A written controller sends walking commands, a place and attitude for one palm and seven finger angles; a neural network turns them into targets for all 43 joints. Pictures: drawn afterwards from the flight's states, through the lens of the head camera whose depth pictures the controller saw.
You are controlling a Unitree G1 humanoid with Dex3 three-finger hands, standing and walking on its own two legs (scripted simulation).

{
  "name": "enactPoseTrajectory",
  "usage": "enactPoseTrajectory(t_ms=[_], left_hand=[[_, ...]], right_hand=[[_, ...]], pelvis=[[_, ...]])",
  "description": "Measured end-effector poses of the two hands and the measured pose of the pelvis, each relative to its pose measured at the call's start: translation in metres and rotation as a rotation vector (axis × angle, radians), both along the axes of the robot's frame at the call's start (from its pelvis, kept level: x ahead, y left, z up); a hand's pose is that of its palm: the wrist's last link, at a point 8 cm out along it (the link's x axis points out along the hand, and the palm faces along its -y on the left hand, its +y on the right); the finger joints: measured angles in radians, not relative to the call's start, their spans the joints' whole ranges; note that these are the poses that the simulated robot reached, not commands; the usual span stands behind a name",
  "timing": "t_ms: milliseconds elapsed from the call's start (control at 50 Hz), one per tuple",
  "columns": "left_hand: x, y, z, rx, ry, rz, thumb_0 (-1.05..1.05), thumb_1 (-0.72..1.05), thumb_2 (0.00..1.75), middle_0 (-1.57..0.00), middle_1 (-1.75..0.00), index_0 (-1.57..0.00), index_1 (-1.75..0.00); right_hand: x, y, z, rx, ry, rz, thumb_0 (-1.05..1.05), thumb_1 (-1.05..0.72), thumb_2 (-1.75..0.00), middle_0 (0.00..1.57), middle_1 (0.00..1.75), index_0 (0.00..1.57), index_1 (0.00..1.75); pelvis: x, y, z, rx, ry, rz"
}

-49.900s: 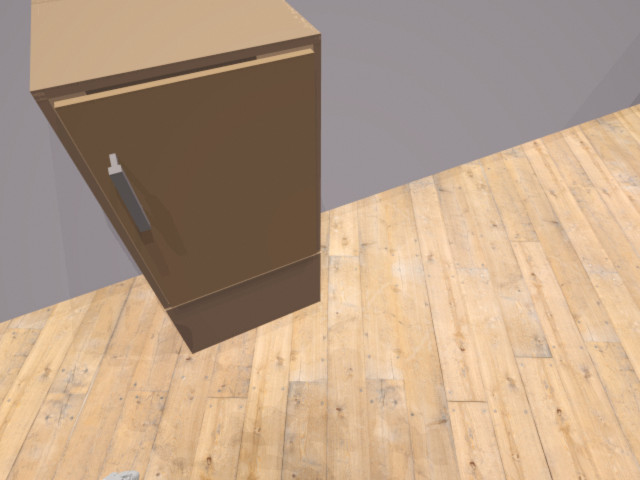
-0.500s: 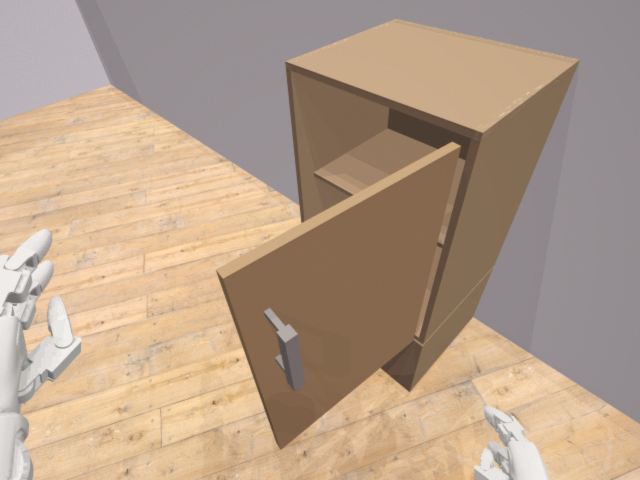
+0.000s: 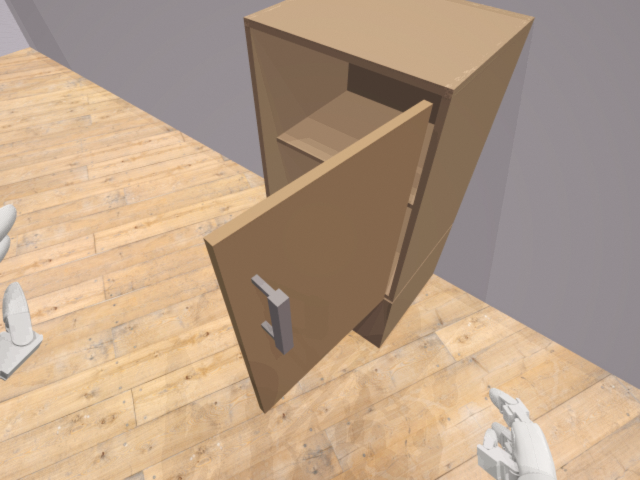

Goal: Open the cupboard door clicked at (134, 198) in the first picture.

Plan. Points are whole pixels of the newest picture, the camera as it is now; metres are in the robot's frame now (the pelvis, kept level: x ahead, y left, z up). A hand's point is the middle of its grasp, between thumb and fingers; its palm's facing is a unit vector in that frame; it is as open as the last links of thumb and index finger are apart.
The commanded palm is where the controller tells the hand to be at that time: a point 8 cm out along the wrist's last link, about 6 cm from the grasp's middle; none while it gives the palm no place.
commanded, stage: step back with the hand held close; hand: left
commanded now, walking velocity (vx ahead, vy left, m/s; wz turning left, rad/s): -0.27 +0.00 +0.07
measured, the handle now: (272, 315) +0.34 +0.09 -0.02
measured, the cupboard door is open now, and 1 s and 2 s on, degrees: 83 83 83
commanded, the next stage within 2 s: stop stepping back and stand still in 0.64 s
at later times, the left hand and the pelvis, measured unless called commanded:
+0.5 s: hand out of the picture +0.09 +0.26 +0.17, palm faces +0.51 -0.72 -0.47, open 7.4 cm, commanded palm +0.02 +0.30 +0.18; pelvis -0.09 -0.01 -0.02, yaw +5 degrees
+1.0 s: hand out of the picture +0.00 +0.20 +0.17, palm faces +0.35 -0.79 -0.51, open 7.4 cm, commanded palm -0.07 +0.25 +0.18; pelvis -0.21 -0.05 -0.01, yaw -1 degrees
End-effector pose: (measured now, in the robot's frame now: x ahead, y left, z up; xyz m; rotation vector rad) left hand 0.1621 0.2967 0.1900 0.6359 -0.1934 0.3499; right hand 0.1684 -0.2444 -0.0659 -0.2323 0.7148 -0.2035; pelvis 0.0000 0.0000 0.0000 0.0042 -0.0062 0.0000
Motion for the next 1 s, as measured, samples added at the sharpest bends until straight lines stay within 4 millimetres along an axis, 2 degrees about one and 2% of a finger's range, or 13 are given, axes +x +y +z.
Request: enactPoseTrajectory(t_ms=[120,240,320,420,520,620,720,780,860,940,1000], left_hand=[[-0.035,0.006,-0.01,-0.022,-0.035,0.066,0.01,0.89,0.89,-0.21,-0.3,-0.21,-0.3],[-0.063,0.005,-0.021,-0.065,-0.066,0.099,0.01,0.89,0.89,-0.21,-0.3,-0.21,-0.3],[-0.077,0.004,-0.012,-0.023,-0.13,0.092,0.01,0.89,0.89,-0.21,-0.3,-0.21,-0.3],[-0.099,0.003,-0.002,0.039,-0.17,0.11,0.01,0.89,0.89,-0.21,-0.3,-0.21,-0.3],[-0.116,-0.002,-0.007,-0.019,-0.142,0.073,0.01,0.89,0.89,-0.21,-0.3,-0.21,-0.3],[-0.134,0.005,-0.017,-0.017,-0.114,0.031,0.01,0.89,0.89,-0.21,-0.3,-0.21,-0.3],[-0.163,0.013,-0.008,0.003,-0.092,0.065,0.01,0.89,0.89,-0.21,-0.3,-0.22,-0.3],[-0.178,0.005,0.001,-0.019,-0.125,0.069,0.01,0.89,0.89,-0.21,-0.3,-0.21,-0.3],[-0.187,-0.019,0.002,-0.066,-0.15,0.037,0.01,0.89,0.9,-0.21,-0.3,-0.21,-0.3],[-0.193,-0.049,-0.006,-0.041,-0.102,-0.029,0.01,0.9,0.9,-0.21,-0.3,-0.21,-0.3],[-0.2,-0.063,-0.002,-0.022,-0.057,-0.076,0.01,0.89,0.89,-0.21,-0.3,-0.21,-0.3]], right_hand=[[-0.023,0.009,-0.005,-0.004,-0.021,0.035,0.01,-0.9,-0.9,0.2,0.3,0.2,0.3],[-0.055,0.011,-0.015,-0.024,0.013,0.056,0.01,-0.9,-0.9,0.2,0.3,0.2,0.3],[-0.074,0.011,-0.022,-0.022,0.03,0.07,0.01,-0.9,-0.9,0.2,0.3,0.2,0.3],[-0.086,0.009,-0.031,0.013,0.036,0.088,0.01,-0.9,-0.9,0.2,0.3,0.2,0.3],[-0.098,0.006,-0.025,0.007,0.055,0.1,0.01,-0.9,-0.9,0.2,0.3,0.2,0.3],[-0.11,0.008,-0.016,-0.048,0.027,0.104,0.01,-0.9,-0.9,0.2,0.3,0.2,0.3],[-0.131,0.018,-0.008,-0.018,0.009,0.112,0.01,-0.9,-0.9,0.2,0.3,0.2,0.3],[-0.144,0.022,-0.005,0.007,-0.006,0.126,0.01,-0.9,-0.9,0.2,0.3,0.2,0.3],[-0.164,0.02,-0.006,0.042,-0.038,0.138,0.01,-0.9,-0.9,0.2,0.3,0.2,0.3],[-0.191,0.002,-0.018,0.071,-0.044,0.127,0.01,-0.9,-0.9,0.2,0.3,0.2,0.3],[-0.221,-0.017,-0.022,0.067,0.024,0.078,0.01,-0.9,-0.9,0.2,0.3,0.21,0.3]], pelvis=[[-0.024,0.002,-0.007,-0.005,-0.012,0.014],[-0.047,0.002,-0.012,-0.016,-0.013,0.033],[-0.059,-0.002,-0.016,-0.018,-0.023,0.077],[-0.074,-0.011,-0.02,-0.02,-0.022,0.088],[-0.095,-0.01,-0.014,-0.004,-0.011,0.082],[-0.123,-0.003,-0.017,-0.02,0.005,0.1],[-0.144,-0.007,-0.008,-0.055,0.025,0.072],[-0.157,-0.013,-0.004,-0.057,0.049,0.032],[-0.18,-0.025,-0.004,-0.044,0.068,0.013],[-0.209,-0.043,-0.013,-0.003,0.072,-0.006],[-0.213,-0.049,-0.007,0.0,0.055,-0.018]])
